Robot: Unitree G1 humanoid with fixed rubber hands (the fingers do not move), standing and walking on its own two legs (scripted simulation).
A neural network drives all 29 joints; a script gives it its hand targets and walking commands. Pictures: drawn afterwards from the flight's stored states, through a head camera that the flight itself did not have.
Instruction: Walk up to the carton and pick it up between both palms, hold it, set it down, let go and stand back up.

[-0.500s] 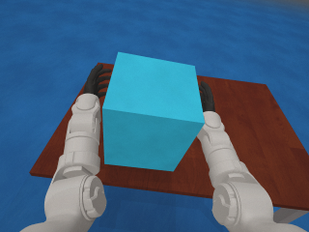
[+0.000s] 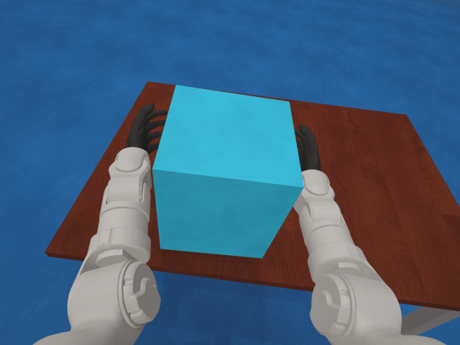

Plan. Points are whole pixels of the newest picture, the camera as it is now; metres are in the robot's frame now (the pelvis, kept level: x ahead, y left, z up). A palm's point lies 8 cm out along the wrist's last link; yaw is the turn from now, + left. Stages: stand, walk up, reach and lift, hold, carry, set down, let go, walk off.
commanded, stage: set down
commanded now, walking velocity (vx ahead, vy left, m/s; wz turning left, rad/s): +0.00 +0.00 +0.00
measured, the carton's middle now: (222, 178) +0.42 +0.04 +0.07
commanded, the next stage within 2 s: none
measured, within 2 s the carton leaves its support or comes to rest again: rests again in 1.06 s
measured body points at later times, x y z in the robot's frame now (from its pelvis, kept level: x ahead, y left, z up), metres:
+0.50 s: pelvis +0.00 +0.00 +0.00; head +0.02 +0.03 +0.45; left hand +0.43 +0.19 +0.11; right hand +0.42 -0.12 +0.10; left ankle -0.01 +0.12 -0.75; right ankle -0.03 -0.13 -0.75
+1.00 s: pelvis +0.00 +0.00 +0.00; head +0.03 +0.03 +0.45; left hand +0.43 +0.19 +0.10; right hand +0.42 -0.12 +0.08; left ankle -0.01 +0.12 -0.75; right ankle -0.03 -0.13 -0.75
